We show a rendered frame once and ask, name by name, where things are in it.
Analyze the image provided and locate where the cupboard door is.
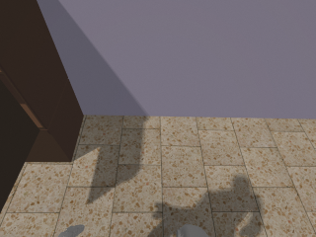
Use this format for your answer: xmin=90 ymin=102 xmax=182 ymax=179
xmin=0 ymin=79 xmax=40 ymax=213

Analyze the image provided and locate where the robot right thigh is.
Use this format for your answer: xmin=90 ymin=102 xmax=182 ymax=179
xmin=176 ymin=224 xmax=208 ymax=237

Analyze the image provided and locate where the robot left hand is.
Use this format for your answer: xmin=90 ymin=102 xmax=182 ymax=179
xmin=57 ymin=224 xmax=85 ymax=237

